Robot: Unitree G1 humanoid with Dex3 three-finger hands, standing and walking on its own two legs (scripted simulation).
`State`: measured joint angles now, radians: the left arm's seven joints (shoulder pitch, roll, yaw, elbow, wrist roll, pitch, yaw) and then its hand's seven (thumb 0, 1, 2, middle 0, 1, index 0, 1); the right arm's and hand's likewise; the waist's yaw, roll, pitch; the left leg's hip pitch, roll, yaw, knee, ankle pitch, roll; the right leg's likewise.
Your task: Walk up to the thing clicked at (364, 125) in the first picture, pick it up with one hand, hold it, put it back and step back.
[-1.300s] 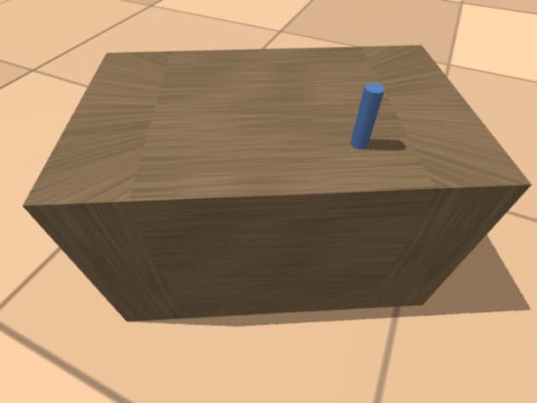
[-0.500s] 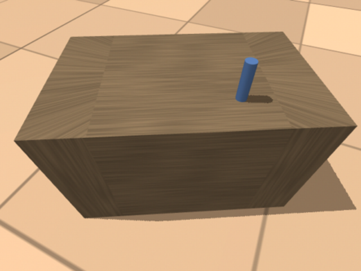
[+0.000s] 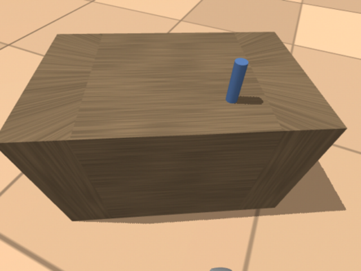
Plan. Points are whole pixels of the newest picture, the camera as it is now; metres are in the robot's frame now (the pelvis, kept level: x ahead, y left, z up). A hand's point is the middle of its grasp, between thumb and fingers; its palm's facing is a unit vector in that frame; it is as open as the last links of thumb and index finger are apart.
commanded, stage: walk up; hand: right
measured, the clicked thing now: (236, 82) +0.70 -0.19 +0.01
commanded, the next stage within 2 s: stand in 1.88 s
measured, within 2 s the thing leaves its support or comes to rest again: neither
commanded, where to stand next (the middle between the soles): +0.21 -0.06 m, yaw +4 degrees
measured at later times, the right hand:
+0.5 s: hand (306, 235) +0.23 -0.34 -0.15, palm faces -0.09 +0.90 -0.42, open 7.4 cm
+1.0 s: hand (294, 212) +0.30 -0.33 -0.16, palm faces -0.06 +0.95 -0.32, open 7.4 cm
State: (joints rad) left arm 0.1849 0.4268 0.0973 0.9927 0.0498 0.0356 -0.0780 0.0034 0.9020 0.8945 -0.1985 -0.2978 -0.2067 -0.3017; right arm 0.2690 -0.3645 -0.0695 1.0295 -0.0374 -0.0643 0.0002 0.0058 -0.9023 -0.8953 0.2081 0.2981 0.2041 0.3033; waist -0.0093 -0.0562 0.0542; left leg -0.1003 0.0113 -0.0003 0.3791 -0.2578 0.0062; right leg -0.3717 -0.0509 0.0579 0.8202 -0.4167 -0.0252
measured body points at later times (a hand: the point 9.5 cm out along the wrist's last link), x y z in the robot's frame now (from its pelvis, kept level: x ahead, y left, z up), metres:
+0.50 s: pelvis +0.13 -0.07 -0.02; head +0.16 -0.04 +0.43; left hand +0.16 +0.24 -0.15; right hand +0.24 -0.38 -0.12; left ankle +0.20 +0.05 -0.74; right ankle +0.10 -0.19 -0.73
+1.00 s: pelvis +0.19 -0.09 -0.01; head +0.21 -0.09 +0.44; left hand +0.28 +0.23 -0.12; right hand +0.30 -0.38 -0.14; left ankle +0.20 +0.05 -0.74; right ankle +0.17 -0.21 -0.74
